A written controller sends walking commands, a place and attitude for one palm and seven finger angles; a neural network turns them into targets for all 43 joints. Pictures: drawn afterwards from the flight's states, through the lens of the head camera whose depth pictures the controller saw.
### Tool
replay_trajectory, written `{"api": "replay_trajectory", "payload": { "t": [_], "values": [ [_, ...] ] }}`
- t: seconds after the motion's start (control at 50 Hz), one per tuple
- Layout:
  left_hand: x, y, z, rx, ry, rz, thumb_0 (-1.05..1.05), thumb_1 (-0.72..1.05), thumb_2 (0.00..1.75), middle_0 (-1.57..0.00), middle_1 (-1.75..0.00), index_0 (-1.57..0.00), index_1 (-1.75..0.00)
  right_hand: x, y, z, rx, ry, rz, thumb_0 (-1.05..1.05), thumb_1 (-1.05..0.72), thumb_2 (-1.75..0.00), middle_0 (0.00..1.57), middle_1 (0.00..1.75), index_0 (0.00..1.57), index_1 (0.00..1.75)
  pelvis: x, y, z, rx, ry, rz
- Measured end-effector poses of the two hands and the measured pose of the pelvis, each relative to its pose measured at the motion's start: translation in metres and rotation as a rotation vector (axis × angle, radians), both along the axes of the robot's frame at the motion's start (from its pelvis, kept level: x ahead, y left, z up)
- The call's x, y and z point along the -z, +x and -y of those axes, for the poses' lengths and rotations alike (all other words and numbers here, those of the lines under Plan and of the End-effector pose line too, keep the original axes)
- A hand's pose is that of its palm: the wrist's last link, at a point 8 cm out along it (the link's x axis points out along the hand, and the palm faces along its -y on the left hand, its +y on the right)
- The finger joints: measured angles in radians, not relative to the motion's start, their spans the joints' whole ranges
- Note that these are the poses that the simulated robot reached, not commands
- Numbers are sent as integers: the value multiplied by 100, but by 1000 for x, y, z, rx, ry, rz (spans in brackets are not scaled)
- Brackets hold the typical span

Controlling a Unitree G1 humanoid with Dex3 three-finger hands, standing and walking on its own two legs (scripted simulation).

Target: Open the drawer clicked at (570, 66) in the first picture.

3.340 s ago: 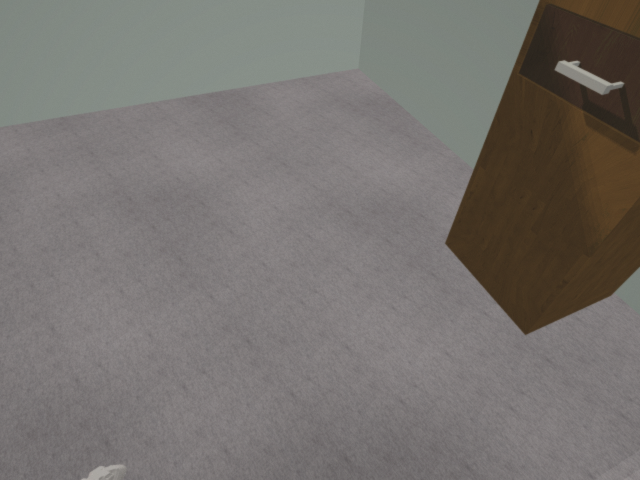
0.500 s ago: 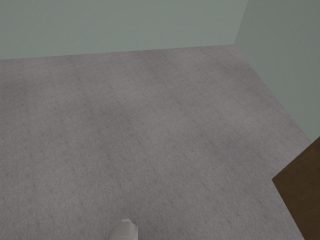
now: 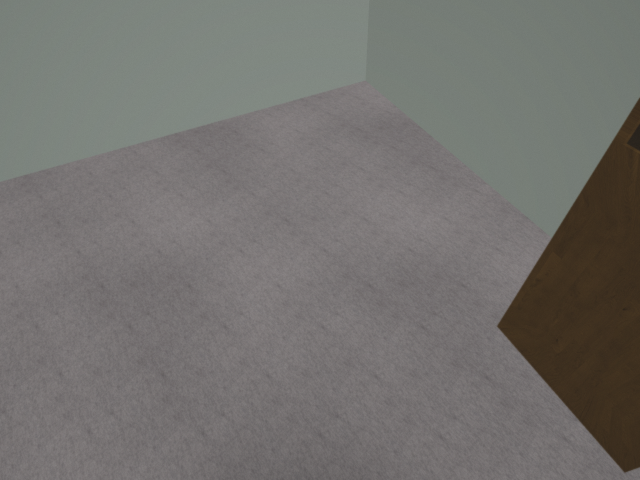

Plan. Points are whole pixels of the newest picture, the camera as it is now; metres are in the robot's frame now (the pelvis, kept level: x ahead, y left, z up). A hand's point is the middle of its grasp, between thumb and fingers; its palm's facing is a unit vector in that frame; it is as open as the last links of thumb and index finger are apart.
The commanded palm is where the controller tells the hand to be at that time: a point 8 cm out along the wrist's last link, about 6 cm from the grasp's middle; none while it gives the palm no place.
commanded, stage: turn to face it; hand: left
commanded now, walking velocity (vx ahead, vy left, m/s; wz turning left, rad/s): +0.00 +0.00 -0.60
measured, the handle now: out of the picture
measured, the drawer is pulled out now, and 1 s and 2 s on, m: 0.00 0.00 0.00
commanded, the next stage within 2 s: take the last steps up to it in 1.68 s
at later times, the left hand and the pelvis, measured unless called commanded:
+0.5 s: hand out of the picture +0.12 +0.17 -0.15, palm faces -0.21 -0.95 -0.22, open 7.4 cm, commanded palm none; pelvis +0.01 +0.00 +0.01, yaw -16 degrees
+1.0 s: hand (219, 450) +0.18 +0.18 -0.15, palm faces -0.54 -0.81 -0.22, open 7.4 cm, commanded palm none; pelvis -0.01 +0.05 +0.02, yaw -36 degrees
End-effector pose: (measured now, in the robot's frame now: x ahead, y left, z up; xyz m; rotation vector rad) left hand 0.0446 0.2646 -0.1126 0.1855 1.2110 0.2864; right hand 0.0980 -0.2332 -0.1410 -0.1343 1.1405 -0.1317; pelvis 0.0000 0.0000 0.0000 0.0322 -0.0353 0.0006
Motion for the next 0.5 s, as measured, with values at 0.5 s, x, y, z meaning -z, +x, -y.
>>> {"api": "replay_trajectory", "payload": {
  "t": [0.5],
  "values": [
    [5, 84, 43, 331, -77, -32, 1, 91, 89, -20, -30, -20, -30, -31, -65, 39, 269, -96, -49, 1, -91, -90, 20, 30, 20, 30, -14, 6, -2, 283, -17, -54]
  ]
}}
